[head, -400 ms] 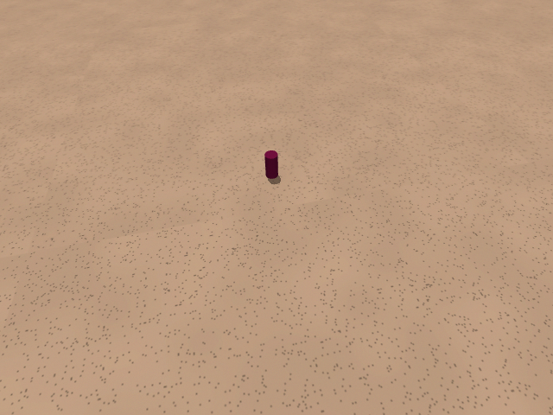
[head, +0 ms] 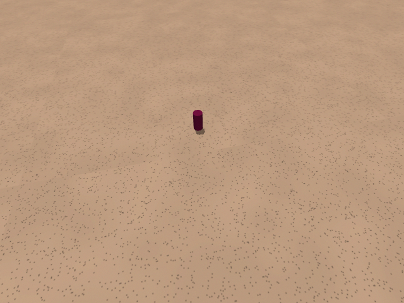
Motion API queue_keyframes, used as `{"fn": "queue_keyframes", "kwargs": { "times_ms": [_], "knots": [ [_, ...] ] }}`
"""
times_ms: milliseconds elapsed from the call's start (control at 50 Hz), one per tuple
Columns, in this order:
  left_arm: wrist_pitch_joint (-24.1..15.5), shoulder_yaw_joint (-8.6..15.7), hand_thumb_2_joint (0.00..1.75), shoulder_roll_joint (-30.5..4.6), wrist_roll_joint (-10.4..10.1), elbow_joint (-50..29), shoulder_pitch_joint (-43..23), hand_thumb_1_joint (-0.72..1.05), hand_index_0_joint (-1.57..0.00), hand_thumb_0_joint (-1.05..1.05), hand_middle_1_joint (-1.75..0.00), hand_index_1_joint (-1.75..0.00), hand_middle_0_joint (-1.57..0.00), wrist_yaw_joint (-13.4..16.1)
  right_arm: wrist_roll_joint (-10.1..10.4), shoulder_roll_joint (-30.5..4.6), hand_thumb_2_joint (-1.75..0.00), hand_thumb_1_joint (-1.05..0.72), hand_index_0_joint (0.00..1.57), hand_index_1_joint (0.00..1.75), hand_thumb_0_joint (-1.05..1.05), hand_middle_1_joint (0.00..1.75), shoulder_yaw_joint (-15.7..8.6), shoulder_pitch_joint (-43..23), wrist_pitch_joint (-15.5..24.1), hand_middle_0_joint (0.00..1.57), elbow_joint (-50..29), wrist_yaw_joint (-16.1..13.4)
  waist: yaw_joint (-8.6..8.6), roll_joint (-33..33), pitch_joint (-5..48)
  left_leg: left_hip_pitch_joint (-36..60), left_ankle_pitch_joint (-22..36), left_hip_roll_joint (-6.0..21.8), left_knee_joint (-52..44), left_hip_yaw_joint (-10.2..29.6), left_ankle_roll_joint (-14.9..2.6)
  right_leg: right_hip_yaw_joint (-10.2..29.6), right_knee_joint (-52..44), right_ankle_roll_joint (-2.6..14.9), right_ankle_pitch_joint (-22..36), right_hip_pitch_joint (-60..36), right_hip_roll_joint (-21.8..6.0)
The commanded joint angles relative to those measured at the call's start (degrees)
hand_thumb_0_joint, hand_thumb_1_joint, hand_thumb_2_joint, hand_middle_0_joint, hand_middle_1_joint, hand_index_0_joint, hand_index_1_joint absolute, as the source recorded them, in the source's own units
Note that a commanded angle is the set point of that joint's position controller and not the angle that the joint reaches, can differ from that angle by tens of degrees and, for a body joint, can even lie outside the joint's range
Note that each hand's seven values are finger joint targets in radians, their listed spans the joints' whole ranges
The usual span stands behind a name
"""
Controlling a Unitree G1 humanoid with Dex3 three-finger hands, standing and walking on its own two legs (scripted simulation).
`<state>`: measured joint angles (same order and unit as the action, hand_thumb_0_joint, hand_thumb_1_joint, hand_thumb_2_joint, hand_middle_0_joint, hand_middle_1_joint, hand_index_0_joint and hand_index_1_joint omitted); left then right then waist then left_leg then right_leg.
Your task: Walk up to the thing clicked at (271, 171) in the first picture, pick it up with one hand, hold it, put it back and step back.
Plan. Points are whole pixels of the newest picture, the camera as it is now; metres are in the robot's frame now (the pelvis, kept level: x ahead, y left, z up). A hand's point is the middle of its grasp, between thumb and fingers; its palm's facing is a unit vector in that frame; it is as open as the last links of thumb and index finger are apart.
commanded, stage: stand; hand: left
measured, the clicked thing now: (197, 120) +1.42 +0.03 -0.71
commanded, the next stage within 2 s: walk up in 0.72 s
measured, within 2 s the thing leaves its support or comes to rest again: neither
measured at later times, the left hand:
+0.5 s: hand out of the picture +0.07 +0.25 -0.16, palm faces -0.02 -0.94 -0.35, open 7.4 cm
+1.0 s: hand out of the picture +0.13 +0.24 -0.14, palm faces -0.11 -0.91 -0.41, open 7.4 cm
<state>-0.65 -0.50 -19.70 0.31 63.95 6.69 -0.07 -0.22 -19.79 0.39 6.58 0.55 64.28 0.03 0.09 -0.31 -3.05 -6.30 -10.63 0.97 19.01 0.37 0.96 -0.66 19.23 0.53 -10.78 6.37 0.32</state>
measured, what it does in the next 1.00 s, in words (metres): steps on the spot: right foot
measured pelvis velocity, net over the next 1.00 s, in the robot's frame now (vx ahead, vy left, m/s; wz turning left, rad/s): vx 0.05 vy -0.05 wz -0.09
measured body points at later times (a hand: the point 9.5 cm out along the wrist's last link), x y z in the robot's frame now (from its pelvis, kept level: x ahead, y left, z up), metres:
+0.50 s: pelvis +0.00 +0.00 +0.00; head +0.01 +0.00 +0.45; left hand +0.07 +0.30 -0.13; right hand +0.08 -0.30 -0.14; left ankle +0.00 +0.13 -0.75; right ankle +0.00 -0.11 -0.75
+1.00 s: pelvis +0.05 -0.05 -0.02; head +0.05 -0.06 +0.43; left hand +0.14 +0.29 -0.11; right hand +0.06 -0.39 -0.14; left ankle +0.00 +0.13 -0.75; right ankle +0.10 -0.18 -0.75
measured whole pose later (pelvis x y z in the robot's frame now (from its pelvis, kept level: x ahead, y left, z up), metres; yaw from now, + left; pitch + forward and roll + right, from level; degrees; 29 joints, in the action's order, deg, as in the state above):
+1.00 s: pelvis +0.05 -0.05 -0.02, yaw -5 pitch -2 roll +2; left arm -1.6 4.9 -25.5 1.8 56.3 13.9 -5.5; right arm -3.0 -25.0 -5.4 14.9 2.1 57.4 2.9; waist 0.4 -0.6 -2.3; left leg -4.1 -21.5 4.7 27.5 -3.6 -0.4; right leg -0.6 34.3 0.4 -17.8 19.3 -4.1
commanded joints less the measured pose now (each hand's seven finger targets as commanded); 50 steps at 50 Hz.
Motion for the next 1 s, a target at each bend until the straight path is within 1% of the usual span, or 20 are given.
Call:
{"fn": "queue_keyframes", "kwargs": {
  "times_ms": [0, 80, 160, 300, 520, 680, 700, 720, 740, 760, 780, 800, 820, 840, 880, 900, 920, 940, 960, 980],
  "knots": [
    [-1.4, 2.4, 0.9, -12.2, 0.2, -3.2, -2.2, 0.9, -0.2, 0.0, -0.3, -0.3, -0.2, 0.7, -0.1, -12.1, -0.9, -0.9, 0.2, 0.3, 0.0, 0.3, -2.2, -2.5, 1.3, 0.2, -3.7, -0.6, -0.36, 0.3, 4.3, 0.8, 8.5, 6.4, -2.6, 4.9, -2.43, 5.7, -3.2, 1.07, 9.2, -0.7, -7.5],
    [-1.4, 2.6, 0.9, -12.4, 0.2, -3.3, -2.2, 0.9, -0.2, 0.0, -0.3, -0.3, -0.2, 0.7, -0.2, -12.2, -0.9, -0.9, 0.2, 0.3, 0.0, 0.3, -2.3, -2.4, 1.3, 0.2, -3.8, -0.7, -0.24, 0.0, 5.2, 1.4, 9.4, 6.5, -2.3, 4.8, -2.54, 5.9, -2.7, 1.15, 10.7, -1.6, -7.8],
    [-1.3, 2.5, 0.9, -12.2, 0.0, -3.2, -2.3, 0.9, -0.2, 0.0, -0.3, -0.3, -0.2, 0.7, -0.2, -12.2, -0.9, -0.9, 0.2, 0.3, 0.0, 0.3, -2.2, -2.2, 1.3, 0.2, -3.6, -0.7, -0.36, 0.3, 3.5, 0.5, 8.6, 6.3, -3.0, 5.0, -2.26, 5.7, -3.2, 0.99, 8.9, -0.7, -7.4],
    [-1.2, 2.7, 0.9, -12.4, 0.1, -3.0, -2.1, 0.9, -0.2, 0.0, -0.3, -0.3, -0.2, 0.6, -0.2, -12.1, -0.9, -0.9, 0.2, 0.3, 0.0, 0.3, -2.2, -2.2, 1.3, 0.2, -3.5, -0.6, -0.27, 0.5, 3.4, 0.5, 6.9, 6.2, -3.5, 5.1, -2.24, 5.9, -3.7, 1.03, 6.9, -0.3, -7.5],
    [-1.4, 2.7, 0.9, -12.8, 0.2, -3.2, -1.9, 0.9, -0.2, 0.0, -0.3, -0.3, -0.2, 0.7, -0.1, -12.1, -0.9, -0.9, 0.2, 0.3, 0.0, 0.3, -2.3, -2.4, 1.3, 0.2, -3.6, -0.7, -0.15, 0.9, 5.0, 2.2, 10.4, 6.4, -2.7, 4.8, -2.35, 5.8, -2.9, 1.13, 11.3, -1.5, -7.8],
    [-1.2, 2.6, 0.9, -12.5, 0.2, -3.2, -1.8, 0.9, -0.2, 0.0, -0.3, -0.3, -0.2, 0.7, -0.2, -12.4, -0.9, -0.9, 0.2, 0.3, 0.0, 0.3, -2.3, -2.7, 1.3, 0.2, -3.6, -0.7, -0.39, 0.2, 3.8, 1.3, 8.0, 6.5, -3.4, 5.2, -2.29, 5.6, -3.7, 1.07, 7.8, -0.8, -7.5],
    [-1.8, 6.5, 0.9, -17.7, 1.5, -7.4, 1.9, 0.9, -0.2, 0.0, -0.3, -0.3, -0.2, -1.3, -1.7, -18.3, -0.9, -0.9, 0.2, 0.3, 0.0, 0.3, -6.1, 1.9, 2.7, 0.2, -7.1, 0.5, 0.32, 1.4, 10.8, 5.0, -21.7, 5.5, 2.1, 5.6, -6.74, 6.7, 1.8, 2.98, -18.9, 1.9, -4.3],
    [-1.6, 6.8, 0.9, -17.4, 2.1, -7.0, 0.5, 0.9, -0.2, 0.0, -0.3, -0.3, -0.2, -2.0, -2.2, -19.1, -0.9, -0.9, 0.2, 0.3, 0.0, 0.3, -7.0, 3.4, 3.0, 0.2, -6.3, 1.0, 1.31, -0.5, 5.9, 3.4, -32.0, 6.9, 1.2, 8.2, -8.16, 7.3, 5.0, 3.5, -27.6, 10.7, -4.5],
    [-1.6, 6.8, 0.9, -15.7, 2.2, -8.9, -3.5, 0.9, -0.2, 0.0, -0.3, -0.3, -0.2, -2.6, -2.2, -19.0, -0.9, -0.9, 0.2, 0.3, 0.0, 0.3, -7.5, 5.2, 3.0, 0.2, -6.3, 1.2, 3.03, -2.6, 0.3, 2.3, -35.5, 9.9, -2.3, 12.9, -9.67, 6.1, 10.3, 3.05, -26.4, 18.8, -3.1],
    [-1.5, 6.6, 0.9, -13.6, 2.1, -10.7, -6.0, 0.9, -0.2, 0.0, -0.3, -0.3, -0.2, -3.1, -2.2, -20.1, -0.9, -0.9, 0.2, 0.3, 0.0, 0.3, -8.3, 6.3, 3.1, 0.2, -7.1, 1.4, 4.21, -7.5, -4.7, 3.0, -37.5, 16.1, -8.3, 19.7, -12.94, 2.1, 19.9, 1.92, -17.8, 26.4, -1.2],
    [-1.6, 6.6, 0.9, -13.5, 2.1, -12.3, -7.6, 0.9, -0.2, 0.0, -0.3, -0.3, -0.2, -3.2, -2.5, -21.2, -0.9, -0.9, 0.2, 0.3, 0.0, 0.3, -8.9, 7.1, 3.7, 0.2, -7.8, 1.4, 5.02, -8.7, -7.7, 4.2, -33.1, 22.5, -12.2, 26.3, -16.28, 3.6, 28.0, 1.0, -16.6, 33.5, -2.9],
    [-2.0, 6.6, 0.9, -14.5, 1.9, -13.1, -6.6, 0.9, -0.2, 0.0, -0.3, -0.3, -0.2, -3.3, -2.3, -21.5, -0.9, -0.9, 0.2, 0.3, 0.0, 0.3, -9.3, 6.8, 4.4, 0.2, -9.1, 1.2, 3.98, -5.5, -6.1, 6.2, -30.7, 24.5, -13.0, 27.4, -17.07, 7.0, 29.2, 1.37, -16.3, 34.6, -5.7],
    [-2.3, 6.9, 0.9, -15.7, 1.7, -13.1, -4.4, 0.9, -0.2, 0.0, -0.3, -0.3, -0.2, -3.9, -2.1, -20.7, -0.9, -0.9, 0.2, 0.3, 0.0, 0.3, -9.1, 5.6, 4.7, 0.2, -10.1, 1.2, 2.43, -3.4, -3.4, 6.7, -29.5, 22.7, -12.4, 24.9, -16.24, 8.1, 30.6, 1.06, -15.3, 32.4, -6.7],
    [-2.3, 6.9, 0.9, -15.6, 1.4, -13.2, -2.9, 0.9, -0.2, 0.0, -0.3, -0.3, -0.2, -4.6, -2.4, -20.3, -0.9, -0.9, 0.2, 0.3, 0.0, 0.3, -9.0, 4.1, 4.7, 0.2, -11.2, 1.4, 1.65, -4.8, -1.8, 5.4, -29.2, 20.5, -12.2, 20.1, -15.1, 6.3, 27.6, 0.62, -15.5, 29.8, -6.9],
    [-2.0, 7.1, 0.9, -14.8, 1.3, -12.9, 1.8, 0.9, -0.2, 0.0, -0.3, -0.3, -0.2, -5.5, -2.7, -20.6, -0.9, -0.9, 0.2, 0.3, 0.0, 0.3, -9.3, -0.5, 4.6, 0.2, -13.4, 1.9, -1.02, -10.8, -0.2, 0.9, -25.5, 16.7, -10.3, 11.6, -12.56, 3.0, 22.0, 0.22, -13.9, 20.6, -6.6],
    [-2.1, 7.4, 0.9, -14.8, 1.4, -12.2, 3.2, 0.9, -0.2, 0.0, -0.3, -0.3, -0.2, -5.6, -2.8, -20.2, -0.9, -0.9, 0.2, 0.3, 0.0, 0.3, -9.4, -2.0, 4.3, 0.2, -14.0, 2.1, -1.68, -11.5, -0.1, -3.9, -23.2, 14.9, -8.5, 8.1, -11.35, 1.6, 18.4, 0.38, -11.8, 14.0, -5.9],
    [-2.2, 7.8, 0.9, -14.7, 1.5, -11.5, 5.5, 0.9, -0.2, 0.0, -0.3, -0.3, -0.2, -5.6, -2.8, -19.5, -0.9, -0.9, 0.2, 0.3, 0.0, 0.3, -9.1, -2.6, 4.0, 0.2, -14.5, 2.4, -2.86, -9.9, 0.1, -7.4, -21.5, 12.7, -5.3, 4.0, -10.32, -0.6, 15.0, 0.19, -8.0, 8.0, -4.7],
    [-2.3, 8.1, 0.9, -14.7, 1.7, -10.3, 8.8, 0.9, -0.2, 0.0, -0.3, -0.3, -0.2, -5.4, -2.8, -18.7, -0.9, -0.9, 0.2, 0.3, 0.0, 0.3, -8.9, -3.3, 3.6, 0.2, -14.9, 2.5, -4.49, -6.2, 0.4, -11.2, -21.9, 10.2, 0.3, 0.2, -9.42, -4.1, 10.8, -0.42, -2.6, 1.3, -2.5],
    [-2.7, 9.0, 0.9, -16.1, 1.9, -8.3, 14.5, 0.9, -0.2, 0.0, -0.3, -0.3, -0.2, -4.7, -2.9, -16.8, -0.9, -0.9, 0.2, 0.3, 0.0, 0.3, -8.3, -2.7, 3.1, 0.2, -15.1, 2.5, -6.79, 0.8, 2.7, -16.9, -24.3, 7.6, 10.3, -2.1, -8.1, -5.2, 10.8, -0.8, -1.7, -7.8, -0.2],
    [-3.2, 10.3, 0.9, -19.4, 2.2, -7.1, 21.0, 0.9, -0.2, 0.0, -0.3, -0.3, -0.2, -3.7, -2.8, -13.4, -0.9, -0.9, 0.2, 0.3, 0.0, 0.3, -7.0, 0.5, 2.9, 0.2, -15.3, 2.5, -9.23, 12.4, 5.5, -25.6, -25.8, 3.9, 26.9, -5.4, -6.81, -0.5, 7.8, 0.04, -9.8, -18.4, -1.2]
  ]
}}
